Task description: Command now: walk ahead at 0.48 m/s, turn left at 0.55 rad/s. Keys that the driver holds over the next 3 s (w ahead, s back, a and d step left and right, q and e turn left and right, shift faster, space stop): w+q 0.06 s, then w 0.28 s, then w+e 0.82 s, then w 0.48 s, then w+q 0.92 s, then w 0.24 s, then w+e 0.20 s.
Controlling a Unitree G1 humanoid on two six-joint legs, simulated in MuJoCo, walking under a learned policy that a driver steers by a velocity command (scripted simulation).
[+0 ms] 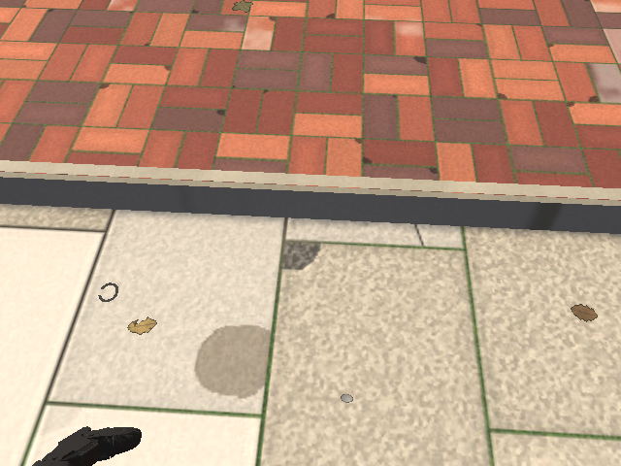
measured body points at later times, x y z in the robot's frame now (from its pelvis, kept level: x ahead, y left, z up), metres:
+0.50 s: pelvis +0.26 +0.07 +0.00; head +0.30 +0.09 +0.45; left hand +0.26 +0.35 -0.14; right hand +0.48 -0.16 -0.08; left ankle +0.32 +0.17 -0.73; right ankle +0.14 -0.10 -0.64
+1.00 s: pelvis +0.52 +0.04 -0.01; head +0.56 +0.02 +0.44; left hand +0.72 +0.27 -0.11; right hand +0.52 -0.24 -0.14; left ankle +0.39 +0.19 -0.64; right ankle +0.58 -0.03 -0.73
